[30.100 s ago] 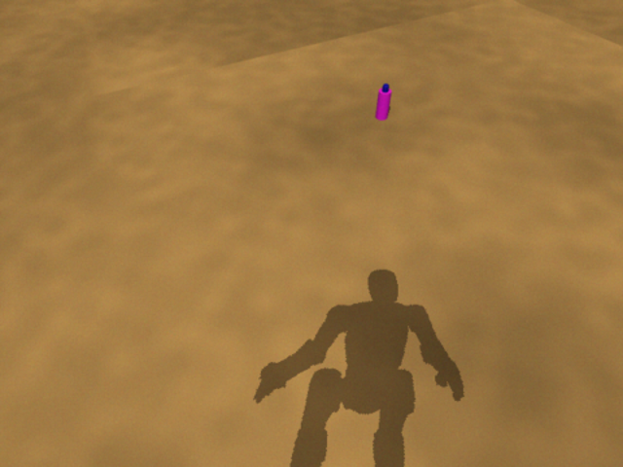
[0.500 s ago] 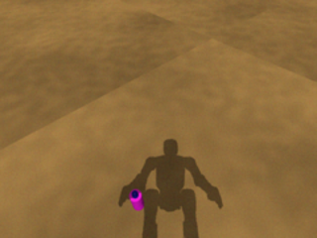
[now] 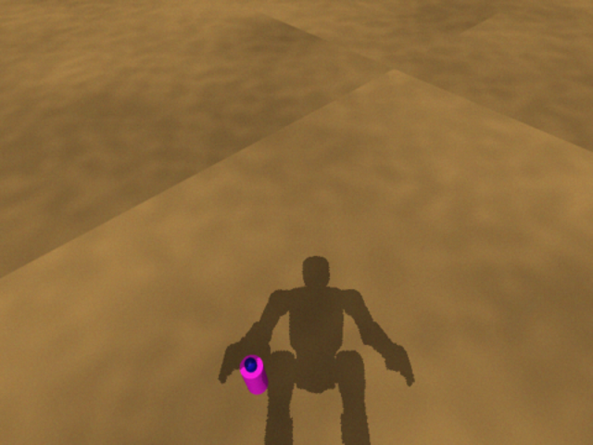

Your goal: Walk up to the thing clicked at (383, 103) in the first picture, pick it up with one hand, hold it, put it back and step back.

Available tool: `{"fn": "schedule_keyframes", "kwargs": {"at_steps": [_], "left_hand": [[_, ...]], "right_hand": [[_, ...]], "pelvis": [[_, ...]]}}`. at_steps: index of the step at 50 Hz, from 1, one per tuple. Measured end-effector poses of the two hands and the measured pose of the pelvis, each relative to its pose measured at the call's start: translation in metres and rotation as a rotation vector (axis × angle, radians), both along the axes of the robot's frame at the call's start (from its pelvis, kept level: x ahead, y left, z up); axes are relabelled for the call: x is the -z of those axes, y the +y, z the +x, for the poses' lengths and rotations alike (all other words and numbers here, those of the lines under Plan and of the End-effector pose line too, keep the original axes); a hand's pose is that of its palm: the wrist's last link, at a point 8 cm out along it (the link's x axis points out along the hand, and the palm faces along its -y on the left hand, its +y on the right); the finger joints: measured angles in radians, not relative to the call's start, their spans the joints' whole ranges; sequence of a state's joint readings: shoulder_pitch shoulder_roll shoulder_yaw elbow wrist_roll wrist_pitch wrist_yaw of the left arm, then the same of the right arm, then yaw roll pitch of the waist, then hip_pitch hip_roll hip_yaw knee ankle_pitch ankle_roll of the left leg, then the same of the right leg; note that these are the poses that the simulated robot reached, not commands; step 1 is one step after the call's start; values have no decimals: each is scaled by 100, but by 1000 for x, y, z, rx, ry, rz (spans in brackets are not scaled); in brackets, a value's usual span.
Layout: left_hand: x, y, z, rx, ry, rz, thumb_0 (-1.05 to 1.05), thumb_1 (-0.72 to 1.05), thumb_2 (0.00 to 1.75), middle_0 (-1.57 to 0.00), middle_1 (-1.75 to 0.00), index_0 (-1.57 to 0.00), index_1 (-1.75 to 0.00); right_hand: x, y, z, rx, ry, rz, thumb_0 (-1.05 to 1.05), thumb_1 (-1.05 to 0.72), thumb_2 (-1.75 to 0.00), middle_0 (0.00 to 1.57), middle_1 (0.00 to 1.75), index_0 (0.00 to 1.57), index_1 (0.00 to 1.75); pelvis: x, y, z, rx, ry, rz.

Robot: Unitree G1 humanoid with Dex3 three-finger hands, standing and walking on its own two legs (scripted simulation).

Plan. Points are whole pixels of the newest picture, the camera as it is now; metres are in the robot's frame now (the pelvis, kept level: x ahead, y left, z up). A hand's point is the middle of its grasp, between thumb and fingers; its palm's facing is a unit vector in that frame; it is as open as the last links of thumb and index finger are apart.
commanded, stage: stand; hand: left
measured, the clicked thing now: (253, 373) +0.43 +0.19 -0.68
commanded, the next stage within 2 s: step back in 0.20 s
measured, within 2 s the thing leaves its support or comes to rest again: neither
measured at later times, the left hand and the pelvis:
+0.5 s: hand out of the picture +0.07 +0.27 -0.17, palm faces -0.07 -0.91 -0.41, open 7.4 cm; pelvis -0.05 +0.00 -0.02, yaw -1 degrees
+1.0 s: hand out of the picture -0.02 +0.29 -0.18, palm faces -0.11 -0.92 -0.38, open 7.4 cm; pelvis -0.14 +0.03 -0.03, yaw -4 degrees
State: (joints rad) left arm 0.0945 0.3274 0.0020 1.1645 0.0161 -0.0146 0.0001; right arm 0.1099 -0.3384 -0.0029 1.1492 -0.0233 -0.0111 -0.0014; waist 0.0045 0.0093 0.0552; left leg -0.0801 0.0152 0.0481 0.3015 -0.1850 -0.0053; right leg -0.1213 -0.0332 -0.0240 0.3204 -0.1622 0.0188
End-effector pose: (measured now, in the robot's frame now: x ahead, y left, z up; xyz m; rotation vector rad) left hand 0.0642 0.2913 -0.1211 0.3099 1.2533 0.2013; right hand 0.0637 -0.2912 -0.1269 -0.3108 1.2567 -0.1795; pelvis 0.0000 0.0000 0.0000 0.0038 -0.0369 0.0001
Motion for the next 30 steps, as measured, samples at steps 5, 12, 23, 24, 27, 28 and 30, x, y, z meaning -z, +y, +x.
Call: {"fn": "schedule_keyframes", "kwargs": {"at_steps": [5, 12, 23, 24, 27, 28, 30], "left_hand": [[0, 0, 2, 3, 0, 0, 1, 90, 90, -20, -30, -20, -30], [1, 2, 5, -1, -10, -2, 1, 90, 90, -20, -30, -21, -30], [6, 18, 7, 64, -67, 67, 1, 90, 90, -20, -30, -21, -30], [7, 20, 5, 75, -72, 69, 1, 90, 90, -20, -30, -21, -30], [9, 27, 3, 97, -89, 72, 1, 90, 89, -20, -30, -21, -30], [11, 31, 3, 101, -99, 72, 1, 90, 89, -20, -30, -21, -30], [16, 37, 5, 102, -127, 64, 1, 90, 89, -20, -30, -21, -30]], "right_hand": [[-1, -1, 2, 2, -1, -2, 1, -90, -90, 21, 30, 21, 30], [-1, -3, 3, 17, -8, -1, 1, -90, -90, 21, 30, 21, 30], [7, -32, -6, 33, -47, -54, 1, -90, -90, 21, 30, 21, 30], [7, -32, -9, 31, -45, -60, 1, -90, -90, 21, 30, 21, 30], [4, -26, -24, 31, -42, -71, 1, -90, -90, 21, 30, 21, 30], [3, -23, -32, 29, -38, -76, 1, -91, -90, 21, 30, 21, 30], [3, -16, -49, 19, -19, -93, 1, -91, -90, 21, 30, 21, 30]], "pelvis": [[0, 0, 1, 1, 3, 0], [2, 0, 0, 4, 9, 1], [22, -2, -41, 6, 16, 4], [23, 0, -46, 9, 15, 8], [25, 9, -58, 10, 19, 12], [26, 13, -62, 8, 23, 11], [29, 20, -69, -2, 30, 4]]}}
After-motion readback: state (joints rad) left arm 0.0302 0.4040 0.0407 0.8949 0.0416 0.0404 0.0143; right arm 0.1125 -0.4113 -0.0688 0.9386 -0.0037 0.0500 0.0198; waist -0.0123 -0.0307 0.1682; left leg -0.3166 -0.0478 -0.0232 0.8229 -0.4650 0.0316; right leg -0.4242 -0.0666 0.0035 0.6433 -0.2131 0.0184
